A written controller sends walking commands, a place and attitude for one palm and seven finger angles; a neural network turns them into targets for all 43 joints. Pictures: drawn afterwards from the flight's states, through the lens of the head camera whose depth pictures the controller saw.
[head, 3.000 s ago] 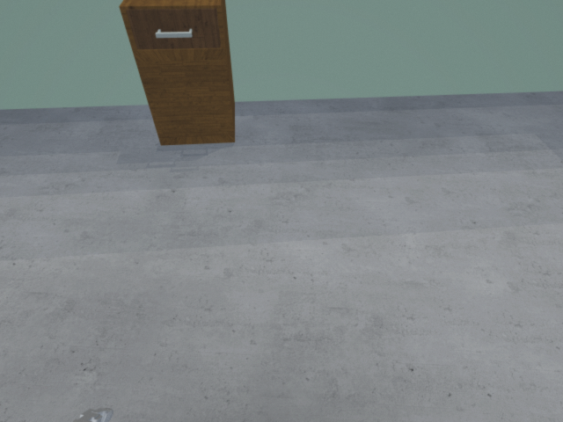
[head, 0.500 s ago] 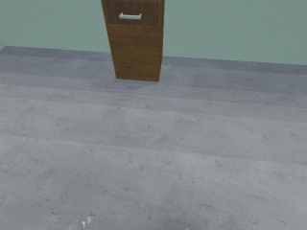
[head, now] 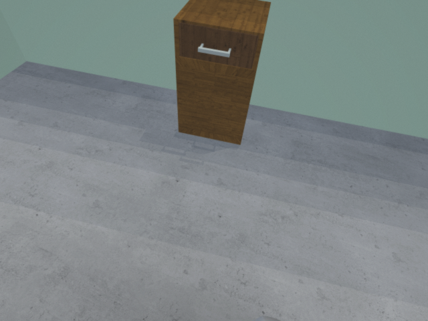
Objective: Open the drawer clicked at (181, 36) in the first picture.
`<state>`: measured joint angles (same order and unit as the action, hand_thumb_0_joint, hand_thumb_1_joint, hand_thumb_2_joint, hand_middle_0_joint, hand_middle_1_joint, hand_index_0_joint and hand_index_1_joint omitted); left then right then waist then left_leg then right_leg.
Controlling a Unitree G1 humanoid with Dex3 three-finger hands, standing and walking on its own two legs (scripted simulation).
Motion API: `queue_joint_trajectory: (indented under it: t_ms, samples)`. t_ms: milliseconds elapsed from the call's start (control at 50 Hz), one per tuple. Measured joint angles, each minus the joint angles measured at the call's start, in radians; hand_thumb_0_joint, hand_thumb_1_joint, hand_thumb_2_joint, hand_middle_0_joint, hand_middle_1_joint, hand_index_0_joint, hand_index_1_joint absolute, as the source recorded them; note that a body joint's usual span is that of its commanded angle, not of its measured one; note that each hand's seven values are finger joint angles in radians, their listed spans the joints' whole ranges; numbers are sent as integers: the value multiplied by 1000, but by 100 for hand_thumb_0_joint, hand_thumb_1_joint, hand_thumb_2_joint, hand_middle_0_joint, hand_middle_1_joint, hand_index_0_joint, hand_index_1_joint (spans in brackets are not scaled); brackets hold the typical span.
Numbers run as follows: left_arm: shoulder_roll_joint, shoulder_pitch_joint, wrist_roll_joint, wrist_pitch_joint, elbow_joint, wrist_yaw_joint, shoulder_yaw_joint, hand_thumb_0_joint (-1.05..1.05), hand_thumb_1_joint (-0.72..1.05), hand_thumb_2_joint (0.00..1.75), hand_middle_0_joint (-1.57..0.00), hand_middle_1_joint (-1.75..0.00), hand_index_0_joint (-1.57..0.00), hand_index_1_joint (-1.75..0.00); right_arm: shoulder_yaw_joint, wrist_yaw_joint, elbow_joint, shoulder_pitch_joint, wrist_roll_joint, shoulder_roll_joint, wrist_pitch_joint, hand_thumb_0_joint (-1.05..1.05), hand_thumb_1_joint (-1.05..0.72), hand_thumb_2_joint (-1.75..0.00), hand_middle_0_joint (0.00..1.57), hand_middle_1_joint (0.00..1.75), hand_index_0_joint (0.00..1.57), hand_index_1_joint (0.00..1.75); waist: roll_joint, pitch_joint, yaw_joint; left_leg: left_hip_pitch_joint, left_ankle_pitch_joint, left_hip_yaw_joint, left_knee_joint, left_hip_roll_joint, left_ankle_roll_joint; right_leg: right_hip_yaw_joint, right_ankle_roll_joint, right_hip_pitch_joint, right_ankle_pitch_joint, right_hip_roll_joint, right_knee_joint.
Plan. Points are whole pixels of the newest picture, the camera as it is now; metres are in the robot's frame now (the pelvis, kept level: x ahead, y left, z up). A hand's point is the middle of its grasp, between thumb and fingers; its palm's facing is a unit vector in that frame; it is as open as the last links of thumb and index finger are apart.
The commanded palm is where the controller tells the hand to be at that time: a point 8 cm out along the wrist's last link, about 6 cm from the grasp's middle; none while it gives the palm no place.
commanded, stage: walk to a spot facing it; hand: left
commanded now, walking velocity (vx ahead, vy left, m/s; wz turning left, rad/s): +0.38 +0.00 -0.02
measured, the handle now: (214, 49) +1.30 +0.09 -0.13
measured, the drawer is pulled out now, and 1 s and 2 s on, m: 0.00 0.00 0.00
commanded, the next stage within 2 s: turn to face it in 0.74 s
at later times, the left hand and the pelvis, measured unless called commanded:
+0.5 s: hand (171, 256) +0.29 +0.12 -0.16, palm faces +0.07 -0.97 -0.23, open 7.2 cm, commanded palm none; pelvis +0.22 -0.07 +0.00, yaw +3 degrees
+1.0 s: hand (153, 233) +0.35 +0.18 -0.19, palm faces +0.25 -0.95 -0.16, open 7.3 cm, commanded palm none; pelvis +0.40 +0.01 -0.01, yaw +10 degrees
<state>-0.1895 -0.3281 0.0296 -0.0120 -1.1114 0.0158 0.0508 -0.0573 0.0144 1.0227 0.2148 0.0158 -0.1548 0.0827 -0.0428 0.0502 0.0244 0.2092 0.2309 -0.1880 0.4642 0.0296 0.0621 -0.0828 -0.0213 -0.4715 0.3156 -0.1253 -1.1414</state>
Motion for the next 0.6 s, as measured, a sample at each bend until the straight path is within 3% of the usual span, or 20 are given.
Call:
queue_joint_trajectory:
  t_ms: [80, 160, 300, 320, 360, 420, 480, 600]
  samples:
    - [8, 61, 2, 7, 40, 4, 4, 1, 92, 90, -20, -30, -20, -30, 2, -2, 47, 75, 2, -9, -9, -2, -96, -89, 21, 30, 20, 30, 5, -15, -10, -88, -5, 0, -100, -21, -4, 3, -18, -72, -87, -25, 111]
    - [5, 126, 0, 12, 66, 6, 9, 1, 92, 90, -20, -30, -20, -30, 5, -6, 87, 140, 5, 2, -17, -1, -94, -90, 20, 30, 20, 30, 11, -11, -31, -160, 19, 3, -147, -25, -24, -4, -24, -74, -130, -31, 286]
    - [-3, 209, -1, -11, 96, 14, 7, 1, 92, 90, -20, -30, -20, -30, 9, -10, 133, 229, 15, 19, -28, 0, -92, -90, 20, 30, 20, 30, 47, 10, -80, -228, 162, 2, -61, 19, -89, -51, 17, 49, -120, 29, 560]
    - [-5, 216, 2, -28, 103, 14, 6, 0, 92, 90, -20, -30, -20, -30, 9, -13, 141, 241, 11, 24, -31, 0, -92, -90, 20, 30, 20, 30, 50, 12, -79, -202, 205, 10, 30, 34, -88, -59, 41, 74, -163, 36, 586]
    - [3, 225, -2, -57, 110, 7, 4, 0, 92, 90, -20, -30, -20, -30, 12, -18, 155, 230, 2, 22, -48, 0, -92, -90, 20, 30, 20, 30, 67, 28, -74, -80, 257, 80, 358, 46, -64, -78, 70, 77, -133, 47, 516]
    - [20, 195, -8, -64, 105, -4, -4, 0, 92, 90, -20, -30, -20, -30, 3, -22, 151, 191, 3, 14, -65, 0, -91, -90, 20, 30, 19, 30, 75, 17, -65, 112, 166, 134, 703, 50, -43, -102, 74, 145, -71, 61, 545]
    - [34, 144, -12, -67, 81, -26, 3, -1, 93, 90, -20, -30, -21, -30, -5, -23, 116, 136, 10, 1, -68, 1, -91, -90, 20, 30, 19, 30, 79, -3, -63, 250, 61, 143, 740, 79, -52, -124, 68, 227, -81, 75, 639]
    - [24, 41, -5, -71, 25, -28, -8, -1, 95, 90, -20, -30, -21, -30, -17, -35, 47, 35, 13, -19, -73, 0, -92, -90, 20, 30, 19, 30, 73, -29, -49, 381, -54, 125, 545, 114, -77, -174, 55, 365, -62, 86, 761]
